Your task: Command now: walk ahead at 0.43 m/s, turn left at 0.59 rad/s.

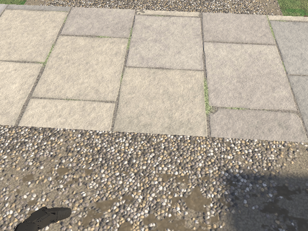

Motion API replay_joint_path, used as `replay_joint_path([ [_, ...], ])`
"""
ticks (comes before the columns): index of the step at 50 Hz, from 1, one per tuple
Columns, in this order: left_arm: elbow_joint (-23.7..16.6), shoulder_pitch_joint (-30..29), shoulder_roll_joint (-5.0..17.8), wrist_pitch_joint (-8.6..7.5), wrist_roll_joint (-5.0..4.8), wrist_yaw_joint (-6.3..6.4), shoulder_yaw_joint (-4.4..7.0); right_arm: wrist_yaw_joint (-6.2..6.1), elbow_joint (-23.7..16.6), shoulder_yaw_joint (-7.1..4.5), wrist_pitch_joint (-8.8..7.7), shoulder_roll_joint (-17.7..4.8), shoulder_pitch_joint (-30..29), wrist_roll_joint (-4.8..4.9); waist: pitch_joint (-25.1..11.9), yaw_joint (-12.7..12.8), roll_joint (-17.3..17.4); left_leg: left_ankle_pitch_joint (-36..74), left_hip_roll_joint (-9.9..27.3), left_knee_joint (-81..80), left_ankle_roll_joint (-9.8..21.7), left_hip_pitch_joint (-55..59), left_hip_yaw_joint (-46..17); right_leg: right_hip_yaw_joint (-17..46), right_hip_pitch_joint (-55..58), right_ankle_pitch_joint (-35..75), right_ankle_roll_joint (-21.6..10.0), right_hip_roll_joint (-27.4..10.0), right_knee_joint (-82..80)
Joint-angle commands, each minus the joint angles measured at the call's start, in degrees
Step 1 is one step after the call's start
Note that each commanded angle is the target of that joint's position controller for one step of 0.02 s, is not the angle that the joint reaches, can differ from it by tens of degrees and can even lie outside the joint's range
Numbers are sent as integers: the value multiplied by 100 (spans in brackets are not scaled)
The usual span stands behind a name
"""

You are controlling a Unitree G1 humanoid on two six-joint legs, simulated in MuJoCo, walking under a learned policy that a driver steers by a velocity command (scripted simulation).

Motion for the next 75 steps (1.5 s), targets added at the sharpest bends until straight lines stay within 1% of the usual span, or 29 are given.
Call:
replay_joint_path([
  [1, 28, 1689, 1730, -6, 205, 74, 555, -9, -696, 105, -113, 89, 505, 65, -1798, 563, -1812, -914, -182, 3327, -136, -3070, 352, 3522, 4393, -359, -1504, -2471, -600],
  [2, -68, 1562, 1201, 25, 67, 40, 449, -42, -546, -3, -97, -535, 555, 81, -1596, 635, -1337, -908, 257, 4147, -284, -3653, 160, 3975, 4259, -641, -1523, -2570, -735],
  [3, -172, 1287, 831, 69, 60, 66, 342, -54, -581, -108, -35, -853, 1, 46, -1018, 762, -780, -485, 415, 4394, -381, -3732, 223, 2917, 3671, 124, -1319, -2331, -664],
  [4, -213, 1003, 677, 123, 97, 70, 279, -82, -634, -141, 35, -876, -307, -12, -723, 693, -372, -208, 583, 4344, -470, -3526, 423, 2018, 3053, 1190, -1197, -2081, -600],
  [5, -173, 803, 567, 171, 85, 74, 247, -92, -699, -175, 88, -854, -465, -57, -476, 586, -331, -73, 720, 4137, -524, -3394, 509, 1416, 2559, 2012, -1151, -1846, -590],
  [7, -61, 666, 557, 189, 104, 87, 241, -66, -715, -146, 218, -553, -347, 17, -314, 393, -642, 115, 865, 3696, -554, -2916, 760, 640, 1900, 2345, -1093, -1529, -845],
  [10, 92, 583, 816, 235, 83, 149, 339, -60, -885, -65, 323, -284, -598, 6, -333, 393, -667, 521, 919, 2963, -649, -2940, 944, 211, 1884, 2656, -1337, -1663, -1137],
  [15, 205, 362, 962, 406, -21, 226, 386, 95, -1020, -46, 335, -268, -1035, -24, -467, 486, -540, 1726, 971, 1610, -534, -2326, 1189, -609, 1937, 2168, -1230, -1627, -1230],
  [19, 394, 573, 1148, 485, -145, 151, 437, 205, -1241, -73, 358, -315, -1481, -48, -328, 618, -507, 1435, 813, 753, -312, -2008, 1353, -654, 2170, 1960, -1153, -1730, -904],
  [21, 446, 508, 1197, 518, -237, 130, 442, 229, -1245, -104, 353, -344, -1394, -57, -335, 478, -489, 1509, 682, 25, -129, -1675, 1443, -650, 2280, 1969, -1009, -1728, -457],
  [22, 491, 512, 1122, 525, -274, 130, 415, 212, -1175, -142, 327, -413, -1197, -73, -413, 349, -406, 2054, 536, -614, 14, -1116, 1511, -792, 2133, 1887, -819, -1552, -9],
  [23, 595, 831, 932, 498, -193, 116, 350, 143, -1118, -249, 308, -759, -926, -107, -684, 298, 42, 3515, 733, -971, 223, -178, 1132, -1061, 1716, 1433, -464, -1196, 734],
  [24, 419, 948, 586, 448, 125, 74, 201, 23, -1216, -344, 309, -1350, -663, -230, -1226, 374, 1310, 6335, 2183, -536, 857, 1248, -544, -1371, 317, -1096, 21, -635, 2244],
  [25, 396, 916, 504, 491, 121, 56, 122, 23, -1267, -177, 267, -981, -805, -286, -1755, 276, 1565, 6271, 3032, -680, 1918, 1230, -1444, -629, -311, -3697, 289, -256, 3315],
  [26, 452, 706, 896, 570, -19, 46, 246, 82, -1193, -75, 205, -659, -859, -225, -1590, 146, 858, 5727, 2714, -799, 1844, 836, -981, -215, -347, -3631, 351, -434, 3714],
  [27, 437, 603, 831, 623, -116, 64, 244, 107, -1091, -30, 146, -576, -1089, -199, -1178, 283, 812, 5215, 2332, -823, 1505, 547, -487, -182, -476, -3421, 329, -497, 3659],
  [28, 530, 632, 791, 671, -94, 124, 248, 117, -1047, -54, 127, -645, -1331, -170, -927, 371, 625, 4662, 2088, -929, 1246, 262, -235, -177, -505, -3146, 341, -536, 3375],
  [29, 567, 653, 856, 728, -34, 183, 276, 96, -1017, -52, 125, -651, -1541, -142, -779, 457, 685, 4434, 1972, -1025, 1142, -111, -70, -175, -276, -2819, 404, -552, 3154],
  [32, 718, 950, 603, 803, -34, 226, 206, 59, -906, -15, 144, -516, -1831, -211, -776, 637, 847, 4140, 1697, -1124, 1101, -711, 325, -328, 522, -2304, 519, -408, 2414],
  [35, 696, 749, 509, 812, -32, 227, 148, 44, -700, 6, 153, -456, -1758, -217, -773, 458, 915, 3342, 1734, -1152, 1098, -722, 206, -345, 895, -1889, 451, -382, 1504],
  [38, 809, 942, 426, 783, 34, 155, 116, 47, -516, 94, 175, -289, -1880, -156, -643, 657, 818, 1890, 1541, -1068, 764, -1091, 216, -489, 1730, -778, 229, -269, 35],
  [39, 810, 944, 497, 766, 134, 132, 107, 62, -365, 150, 154, -129, -1627, -164, -553, 629, 599, 1257, 1318, -1025, 425, -1294, 297, -259, 2032, -241, 92, -421, -384],
  [40, 740, 884, 861, 754, 171, 149, 155, 78, -289, 172, 135, -65, -1399, -246, -396, 375, -48, 652, 944, -658, 101, -1461, 587, 319, 2026, 217, -148, -973, -551],
  [41, 822, 535, 916, 743, 115, 143, 165, 69, -265, 170, 147, 53, -1213, -263, -248, 50, -882, 781, 624, -697, -160, -877, 1011, 392, 1018, -1240, -464, -1093, -706],
  [42, 715, 307, 596, 699, 134, 114, 91, 33, -203, 137, 172, -175, -1543, -288, 2, 256, -720, 1145, 639, -592, -256, -460, 987, 352, 504, -2177, -405, -881, -939],
  [43, 778, 342, 518, 647, 168, 114, 58, -2, -196, 83, 193, -274, -1680, -244, 73, 316, -633, 1319, 663, -539, -217, -350, 975, 250, 391, -2387, -256, -769, -998],
  [47, 1025, 660, 511, 497, 68, 164, 22, -71, 94, 66, 215, -197, -1501, -219, 71, 416, -316, 1747, 754, -660, -144, -451, 860, 22, 836, -1584, -87, -581, -763],
  [54, 1269, 757, 446, 540, 44, 203, -15, -95, 647, 35, 159, -160, -1335, -164, -77, 495, 67, 2371, 777, -694, -240, -366, 894, -101, 1268, -806, -168, -464, -617],
  [75, 1870, 986, 394, 607, 17, 224, -57, -209, 1842, 99, 207, -217, -1276, -123, 36, 451, 36, 2470, 787, -824, -291, -225, 1020, -229, 1448, -318, -187, -297, -742],
])
Velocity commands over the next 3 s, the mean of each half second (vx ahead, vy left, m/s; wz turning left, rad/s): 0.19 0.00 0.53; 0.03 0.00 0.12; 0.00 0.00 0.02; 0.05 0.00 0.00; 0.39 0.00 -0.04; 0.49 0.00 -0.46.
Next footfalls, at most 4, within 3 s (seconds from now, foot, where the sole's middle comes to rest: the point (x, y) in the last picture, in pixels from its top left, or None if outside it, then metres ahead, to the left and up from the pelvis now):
0.46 left None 0.22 0.14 -0.76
0.78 right None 0.25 -0.11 -0.76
2.62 right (136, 189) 0.67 0.06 -0.76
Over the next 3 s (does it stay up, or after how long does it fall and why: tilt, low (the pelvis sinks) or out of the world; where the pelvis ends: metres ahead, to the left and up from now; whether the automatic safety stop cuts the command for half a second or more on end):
stays up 0.69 0.14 0.02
